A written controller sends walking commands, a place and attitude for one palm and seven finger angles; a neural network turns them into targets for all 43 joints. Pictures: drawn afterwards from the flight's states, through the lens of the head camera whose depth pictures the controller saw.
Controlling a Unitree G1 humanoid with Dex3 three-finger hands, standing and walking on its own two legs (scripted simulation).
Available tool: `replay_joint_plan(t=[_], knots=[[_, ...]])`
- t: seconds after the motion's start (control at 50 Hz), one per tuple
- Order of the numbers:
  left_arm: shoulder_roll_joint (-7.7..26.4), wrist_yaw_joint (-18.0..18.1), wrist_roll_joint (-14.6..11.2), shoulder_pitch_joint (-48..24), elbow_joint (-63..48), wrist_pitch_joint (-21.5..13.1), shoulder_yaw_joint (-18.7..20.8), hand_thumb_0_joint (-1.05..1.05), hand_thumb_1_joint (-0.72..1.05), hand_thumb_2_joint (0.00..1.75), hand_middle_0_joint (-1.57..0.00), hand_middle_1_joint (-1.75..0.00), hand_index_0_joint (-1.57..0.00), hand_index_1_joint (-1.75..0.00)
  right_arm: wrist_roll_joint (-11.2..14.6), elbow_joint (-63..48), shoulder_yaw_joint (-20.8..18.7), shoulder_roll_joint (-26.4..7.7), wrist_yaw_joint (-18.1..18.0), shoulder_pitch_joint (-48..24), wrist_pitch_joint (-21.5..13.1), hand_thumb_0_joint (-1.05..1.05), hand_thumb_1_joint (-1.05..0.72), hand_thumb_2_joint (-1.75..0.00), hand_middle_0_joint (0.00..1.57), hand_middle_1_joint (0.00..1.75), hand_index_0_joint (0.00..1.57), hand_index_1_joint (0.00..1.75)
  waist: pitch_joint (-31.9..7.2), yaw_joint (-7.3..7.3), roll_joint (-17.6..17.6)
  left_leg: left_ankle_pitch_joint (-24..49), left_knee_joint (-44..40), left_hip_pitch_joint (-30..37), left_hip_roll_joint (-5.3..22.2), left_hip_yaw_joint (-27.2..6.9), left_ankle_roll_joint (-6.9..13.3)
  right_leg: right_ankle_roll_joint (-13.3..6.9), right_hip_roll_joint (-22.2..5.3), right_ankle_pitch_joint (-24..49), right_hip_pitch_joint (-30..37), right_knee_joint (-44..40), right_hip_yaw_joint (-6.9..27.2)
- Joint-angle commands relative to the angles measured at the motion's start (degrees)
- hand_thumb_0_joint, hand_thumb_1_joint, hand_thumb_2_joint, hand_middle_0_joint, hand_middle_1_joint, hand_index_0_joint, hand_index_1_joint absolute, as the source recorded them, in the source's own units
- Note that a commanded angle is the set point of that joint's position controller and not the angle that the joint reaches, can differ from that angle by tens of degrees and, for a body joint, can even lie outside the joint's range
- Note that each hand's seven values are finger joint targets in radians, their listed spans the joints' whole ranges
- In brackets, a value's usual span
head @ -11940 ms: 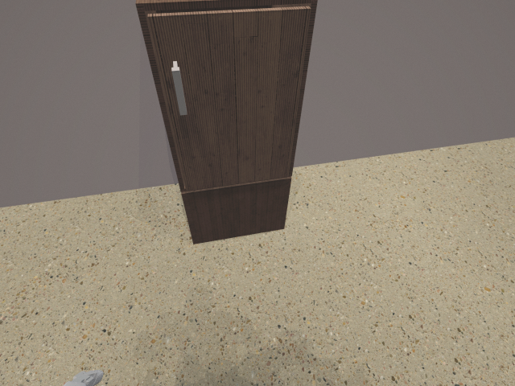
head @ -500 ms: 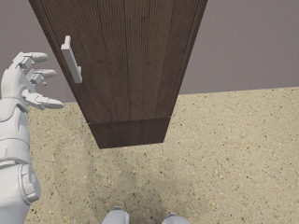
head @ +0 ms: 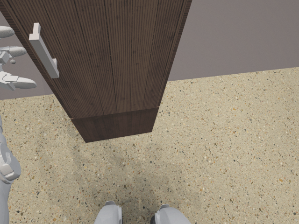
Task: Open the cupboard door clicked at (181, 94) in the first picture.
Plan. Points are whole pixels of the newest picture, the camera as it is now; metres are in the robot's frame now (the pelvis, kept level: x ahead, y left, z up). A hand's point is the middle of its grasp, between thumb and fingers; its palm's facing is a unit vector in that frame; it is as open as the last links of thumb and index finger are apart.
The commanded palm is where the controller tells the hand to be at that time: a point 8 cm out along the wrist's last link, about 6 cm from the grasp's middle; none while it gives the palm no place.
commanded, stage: move the hooked fingers beside the handle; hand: left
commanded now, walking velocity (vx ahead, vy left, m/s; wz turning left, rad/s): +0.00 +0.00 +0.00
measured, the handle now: (46, 52) +0.53 +0.24 +0.10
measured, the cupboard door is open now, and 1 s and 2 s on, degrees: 0 0 0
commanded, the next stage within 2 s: slide the fingers in behind the handle in 1.48 s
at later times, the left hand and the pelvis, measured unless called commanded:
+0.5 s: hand (17, 70) +0.47 +0.29 +0.10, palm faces +0.10 -0.99 +0.02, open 14.0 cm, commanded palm +0.45 +0.33 +0.10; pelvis +0.00 +0.01 +0.00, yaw +1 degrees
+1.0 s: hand (17, 64) +0.48 +0.29 +0.10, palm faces +0.14 -0.99 +0.02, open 14.0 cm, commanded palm +0.46 +0.34 +0.10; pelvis +0.00 +0.00 +0.00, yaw +0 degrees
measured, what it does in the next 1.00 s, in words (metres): stands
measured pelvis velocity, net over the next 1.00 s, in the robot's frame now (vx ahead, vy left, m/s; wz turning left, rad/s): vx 0.00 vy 0.00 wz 0.00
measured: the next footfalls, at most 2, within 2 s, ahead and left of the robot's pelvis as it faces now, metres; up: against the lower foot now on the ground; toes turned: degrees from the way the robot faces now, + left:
none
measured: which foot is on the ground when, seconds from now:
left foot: down 0.00-1.00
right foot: down 0.00-1.00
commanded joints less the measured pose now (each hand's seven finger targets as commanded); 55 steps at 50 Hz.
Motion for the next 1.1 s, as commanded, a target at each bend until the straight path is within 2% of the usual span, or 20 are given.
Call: replay_joint_plan(t=[0.0,0.04,0.1,0.18,0.24,0.3,0.32,0.38,0.44,0.56,0.6,0.68,0.72,0.76,0.86,0.88,0.94,0.98,1.0,1.08], knots=[[14.8,-0.8,-2.1,-17.5,-13.0,-3.5,0.6,0.0,-0.5,0.3,-0.3,-1.2,-0.3,-1.2,0.1,-3.7,-4.2,-10.6,-0.4,8.6,-0.3,0.0,-0.9,-0.9,0.2,0.3,0.2,0.3,-27.7,1.95,10.5,26.0,-4.6,28.3,-0.6,-2.4,0.7,-0.2,0.9,21.9,5.6,-5.3,0.0],[15.9,-0.7,-2.6,-15.5,-12.6,-2.7,2.2,0.0,-0.5,0.3,-0.3,-1.2,-0.3,-1.2,0.1,-4.2,-4.4,-10.8,-0.3,8.7,0.1,0.0,-0.9,-0.9,0.2,0.3,0.2,0.3,-26.2,2.39,7.9,26.1,-4.9,26.4,-0.8,-2.3,1.2,-0.3,1.1,22.9,7.2,-5.3,-0.1],[14.7,-0.2,-2.6,-15.1,-14.1,-2.1,1.6,0.0,-0.5,0.3,-0.3,-1.2,-0.3,-1.2,0.3,-5.0,-4.5,-10.5,-0.2,7.9,0.6,0.0,-0.9,-0.9,0.2,0.3,0.2,0.3,-24.1,2.25,7.5,24.5,-5.5,25.4,-0.9,-1.9,1.2,0.0,0.9,22.1,7.0,-5.8,-0.2],[15.8,2.1,-2.0,-20.1,-18.9,-5.1,2.4,0.0,-0.5,0.3,-0.3,-1.2,-0.3,-1.2,0.1,-4.5,-4.6,-10.4,-0.2,7.4,0.5,0.0,-0.9,-0.9,0.2,0.3,0.2,0.3,-24.2,1.62,10.6,24.7,-5.6,29.0,-0.5,-3.1,0.6,-0.5,1.1,19.6,4.1,-5.5,-0.4],[14.0,2.4,-2.4,-21.2,-20.7,-6.6,1.2,0.0,-0.5,0.3,-0.3,-1.2,-0.3,-1.2,0.0,-4.0,-4.6,-10.3,-0.2,7.0,0.3,0.0,-0.9,-0.9,0.2,0.3,0.2,0.3,-25.7,1.12,11.6,25.6,-5.3,31.4,-0.4,-3.6,0.3,-0.7,1.2,19.1,3.3,-5.3,-0.4],[8.7,1.6,-2.2,-20.8,-19.1,-5.9,-3.1,0.0,-0.5,0.3,-0.3,-1.2,-0.3,-1.2,0.0,-3.3,-4.5,-9.9,-0.1,6.5,0.1,0.0,-0.9,-0.9,0.2,0.3,0.2,0.3,-25.0,0.8,14.4,26.3,-5.8,34.4,-0.1,-4.5,-0.5,-0.8,1.0,16.9,0.5,-5.8,-1.1],[7.8,1.4,-2.1,-20.4,-18.4,-5.2,-4.0,0.0,-0.5,0.3,-0.3,-1.2,-0.3,-1.2,0.0,-3.0,-4.5,-10.0,-0.1,6.5,0.1,0.0,-0.9,-0.9,0.2,0.3,0.2,0.3,-24.3,0.79,14.0,26.2,-6.2,34.9,0.1,-5.2,-0.8,-1.0,0.9,15.9,-0.3,-5.9,-1.5],[5.2,1.3,-2.6,-19.2,-13.2,-2.4,-5.8,0.0,-0.5,0.3,-0.3,-1.2,-0.3,-1.2,0.2,-3.0,-4.3,-10.2,-0.3,6.4,0.2,0.0,-0.9,-0.9,0.2,0.3,0.2,0.3,-20.3,-0.08,8.0,21.7,-7.1,30.6,-0.1,-5.1,0.0,-0.6,0.7,14.7,-0.1,-6.7,-1.7],[8.6,2.5,-2.5,-20.0,-11.8,-1.7,-3.0,0.0,-0.5,0.3,-0.3,-1.2,-0.3,-1.2,0.2,-3.6,-4.0,-10.6,-0.6,6.5,0.0,0.0,-0.9,-0.9,0.2,0.3,0.2,0.3,-19.7,0.49,5.3,18.6,-7.0,26.7,-0.8,-4.6,0.7,-0.7,0.3,14.4,1.8,-6.5,-1.2],[15.7,5.5,-0.3,-23.6,-17.6,-7.2,1.5,0.0,-0.5,0.3,-0.3,-1.2,-0.3,-1.2,-0.2,-4.3,-3.9,-10.1,-0.2,5.8,-0.5,0.0,-0.9,-0.9,0.2,0.3,0.2,0.3,-26.4,1.81,10.0,21.0,-5.3,28.0,-0.9,-4.0,0.2,-0.6,0.4,16.5,4.2,-4.6,0.0],[14.7,5.2,0.1,-25.0,-15.4,-7.4,0.0,0.0,-0.5,0.3,-0.3,-1.2,-0.3,-1.2,0.0,-3.8,-3.6,-10.0,-0.3,5.5,-0.5,0.0,-0.9,-0.9,0.2,0.3,0.2,0.3,-24.6,0.64,10.7,18.3,-5.0,26.6,-1.0,-3.6,0.4,-0.4,0.4,14.9,3.3,-5.1,0.3],[15.6,2.5,0.0,-23.0,-9.8,-4.5,-0.8,0.0,-0.5,0.3,-0.3,-1.2,-0.3,-1.2,0.4,-3.5,-3.4,-10.7,-0.9,6.4,-0.3,0.0,-0.9,-0.9,0.2,0.3,0.2,0.3,-22.7,-0.1,8.8,15.5,-5.4,23.3,-1.0,-3.1,0.9,-0.2,0.3,14.1,3.9,-5.9,0.5],[12.4,1.1,-0.5,-23.2,-8.3,-2.8,-3.8,0.0,-0.5,0.3,-0.3,-1.2,-0.3,-1.2,0.5,-3.4,-3.2,-10.6,-1.0,6.7,-0.3,0.0,-0.9,-0.9,0.2,0.3,0.2,0.3,-21.1,-0.77,8.6,15.0,-5.5,22.4,-1.1,-3.0,1.1,-0.1,0.3,14.0,3.4,-6.4,0.5],[12.8,0.3,-1.0,-24.5,-9.2,-2.6,-3.5,0.0,-0.5,0.3,-0.3,-1.2,-0.3,-1.2,0.3,-3.1,-3.4,-10.8,-1.3,7.3,-0.4,0.0,-0.9,-0.9,0.2,0.3,0.2,0.3,-22.2,-0.96,8.5,16.0,-5.2,23.5,-0.9,-3.4,1.1,-0.1,0.3,14.5,2.7,-6.1,0.3],[16.4,0.8,-2.4,-24.3,-13.4,-4.9,1.0,0.0,-0.5,0.3,-0.3,-1.2,-0.3,-1.2,-0.1,-2.7,-3.9,-10.8,-1.1,8.2,-0.5,0.0,-0.9,-0.9,0.2,0.3,0.2,0.3,-27.5,0.53,9.4,19.9,-4.2,25.7,-0.8,-3.4,0.9,-0.2,0.6,16.9,4.2,-5.1,0.4],[16.0,1.0,-2.4,-23.1,-12.8,-4.8,0.8,0.0,-0.5,0.3,-0.3,-1.2,-0.3,-1.2,0.0,-2.9,-3.8,-10.7,-0.9,8.1,-0.5,0.0,-0.9,-0.9,0.2,0.3,0.2,0.3,-27.3,0.4,9.0,19.7,-4.2,25.0,-0.8,-3.1,1.1,-0.1,0.6,17.3,4.8,-5.3,0.5],[20.9,1.6,-1.2,-19.8,-12.3,-4.1,4.4,0.0,-0.5,0.3,-0.3,-1.2,-0.3,-1.2,-0.1,-3.4,-4.0,-11.0,-0.8,8.5,-0.2,0.0,-0.9,-0.9,0.2,0.3,0.2,0.3,-27.0,1.99,8.3,20.7,-4.2,21.6,-1.1,-2.3,1.3,-0.2,0.6,20.4,9.0,-4.8,1.0],[20.0,1.5,-0.6,-17.7,-13.2,-3.7,3.7,0.0,-0.5,0.3,-0.3,-1.2,-0.3,-1.2,0.2,-4.1,-3.9,-10.5,-0.5,8.0,0.1,0.0,-0.9,-0.9,0.2,0.3,0.2,0.3,-26.8,2.51,10.6,21.6,-4.3,22.3,-1.2,-1.7,1.2,-0.1,0.5,21.2,8.6,-4.8,0.9],[19.5,1.4,-0.4,-17.1,-12.4,-3.4,3.1,0.0,-0.5,0.3,-0.3,-1.2,-0.3,-1.2,0.2,-4.2,-3.8,-10.5,-0.5,7.8,0.4,0.0,-0.9,-0.9,0.2,0.3,0.2,0.3,-24.7,2.1,10.1,21.0,-4.4,21.9,-1.1,-1.6,1.3,-0.1,0.6,20.6,7.7,-5.1,0.8],[18.5,0.5,-2.1,-17.3,-16.9,-4.7,3.4,0.0,-0.5,0.3,-0.3,-1.2,-0.3,-1.2,0.3,-4.7,-4.3,-10.6,-0.5,7.6,0.5,0.0,-0.9,-0.9,0.2,0.3,0.2,0.3,-27.0,1.97,10.5,23.5,-4.5,25.4,-0.9,-1.7,1.1,-0.2,1.1,22.4,8.1,-5.1,0.6]])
